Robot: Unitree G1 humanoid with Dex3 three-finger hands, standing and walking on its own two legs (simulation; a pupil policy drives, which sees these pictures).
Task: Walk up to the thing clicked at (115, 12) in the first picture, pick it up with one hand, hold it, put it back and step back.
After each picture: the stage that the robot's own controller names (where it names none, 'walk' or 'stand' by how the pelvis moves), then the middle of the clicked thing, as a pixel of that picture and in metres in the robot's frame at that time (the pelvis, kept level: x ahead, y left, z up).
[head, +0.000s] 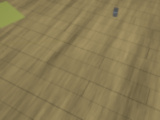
stand; (115, 12) +1.94 -0.44 -0.72
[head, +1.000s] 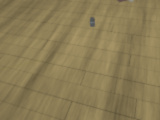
walk; (92, 22) +1.83 +0.01 -0.69
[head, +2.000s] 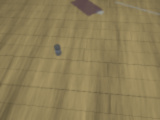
walk; (57, 50) +1.21 +0.32 -0.71
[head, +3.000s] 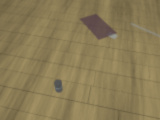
walk; (58, 86) +0.74 +0.25 -0.71
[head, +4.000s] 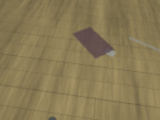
walk; out of the picture +0.44 +0.20 -0.70
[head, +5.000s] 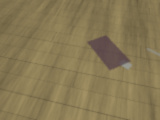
stand; out of the picture +0.34 +0.17 -0.72
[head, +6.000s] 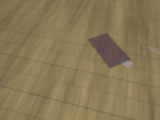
stand; out of the picture +0.34 +0.17 -0.72
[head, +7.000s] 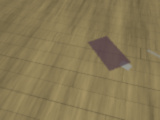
stand; out of the picture +0.34 +0.17 -0.72
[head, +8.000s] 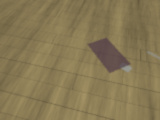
stand; out of the picture +0.33 +0.18 -0.72
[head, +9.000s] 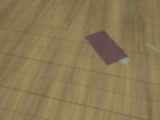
stand; out of the picture +0.33 +0.18 -0.72
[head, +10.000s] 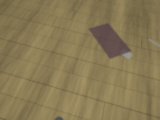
stand; out of the picture +0.37 +0.14 -0.71
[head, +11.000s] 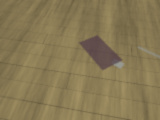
stand; out of the picture +0.32 +0.19 -0.72
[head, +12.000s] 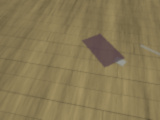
stand; out of the picture +0.37 +0.19 -0.73
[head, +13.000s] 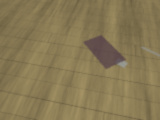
stand; out of the picture +0.36 +0.18 -0.73
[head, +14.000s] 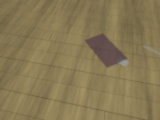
stand; out of the picture +0.36 +0.17 -0.73
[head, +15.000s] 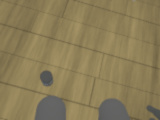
go down; (46, 78) +0.42 +0.18 -0.46
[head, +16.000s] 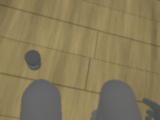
go down; (33, 60) +0.45 +0.20 -0.32
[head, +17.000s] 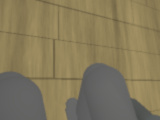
close in; out of the picture +0.42 +0.25 -0.23
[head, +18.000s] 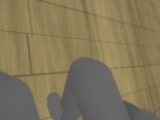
close; out of the picture +0.42 +0.26 -0.22
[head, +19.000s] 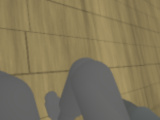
lift; out of the picture +0.40 +0.25 -0.23
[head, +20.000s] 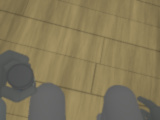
lift; (23, 81) +0.31 +0.21 -0.06
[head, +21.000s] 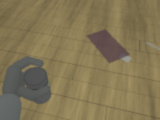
hold; (38, 86) +0.32 +0.16 +0.05
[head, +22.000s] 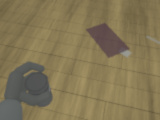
hold; (40, 90) +0.31 +0.16 +0.01
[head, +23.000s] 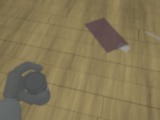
crouch; (38, 89) +0.32 +0.16 -0.01
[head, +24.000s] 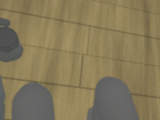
lower; (9, 45) +0.45 +0.21 -0.09
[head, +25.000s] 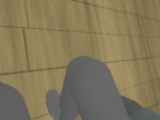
lower; out of the picture +0.42 +0.29 -0.23
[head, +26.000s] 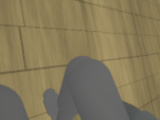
lower; out of the picture +0.43 +0.28 -0.23
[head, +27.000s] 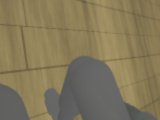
lower; out of the picture +0.44 +0.28 -0.23
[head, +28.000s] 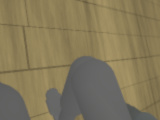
lower; out of the picture +0.43 +0.29 -0.23
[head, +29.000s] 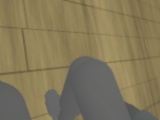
loosen; out of the picture +0.43 +0.26 -0.23
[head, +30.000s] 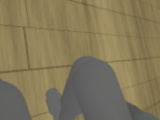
rise; out of the picture +0.42 +0.26 -0.23
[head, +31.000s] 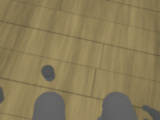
walk; (48, 73) +0.44 +0.18 -0.43
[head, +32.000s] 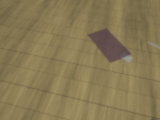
stand; out of the picture +0.37 +0.14 -0.66
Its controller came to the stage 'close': yes
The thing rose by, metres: 0.71
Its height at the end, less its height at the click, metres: +0.00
